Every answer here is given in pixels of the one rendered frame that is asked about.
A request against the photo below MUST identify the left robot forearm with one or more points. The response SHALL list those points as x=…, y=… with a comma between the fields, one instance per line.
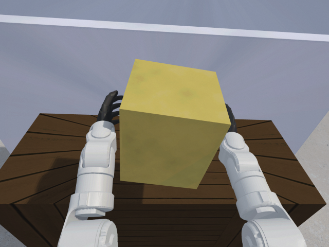
x=93, y=195

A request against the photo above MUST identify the right robot hand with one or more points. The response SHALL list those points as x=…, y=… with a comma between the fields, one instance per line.
x=232, y=120

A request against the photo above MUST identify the pedestal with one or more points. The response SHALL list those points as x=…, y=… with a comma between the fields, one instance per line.
x=40, y=175

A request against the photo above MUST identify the left robot hand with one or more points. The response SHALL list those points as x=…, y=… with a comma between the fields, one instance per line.
x=105, y=113

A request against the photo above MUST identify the right robot forearm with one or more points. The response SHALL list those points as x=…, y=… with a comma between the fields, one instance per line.
x=254, y=197

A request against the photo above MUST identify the carton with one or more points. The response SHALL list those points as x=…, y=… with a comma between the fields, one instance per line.
x=172, y=121

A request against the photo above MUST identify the robot right upper arm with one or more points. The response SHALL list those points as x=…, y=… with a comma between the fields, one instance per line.
x=274, y=232

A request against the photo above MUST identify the robot left upper arm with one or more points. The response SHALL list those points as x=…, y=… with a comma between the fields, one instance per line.
x=90, y=233

